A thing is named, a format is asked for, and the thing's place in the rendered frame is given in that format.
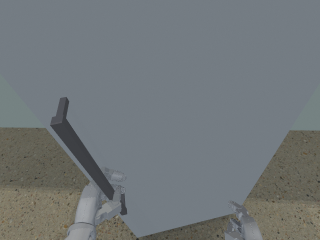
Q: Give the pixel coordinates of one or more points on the left robot hand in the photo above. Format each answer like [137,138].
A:
[92,197]

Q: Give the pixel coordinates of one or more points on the handle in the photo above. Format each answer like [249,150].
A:
[64,130]

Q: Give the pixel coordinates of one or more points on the left robot forearm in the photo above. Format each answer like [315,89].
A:
[81,231]

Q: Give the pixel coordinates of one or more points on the right robot hand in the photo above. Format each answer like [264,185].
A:
[246,229]

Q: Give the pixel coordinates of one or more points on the fridge door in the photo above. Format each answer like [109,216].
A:
[190,99]

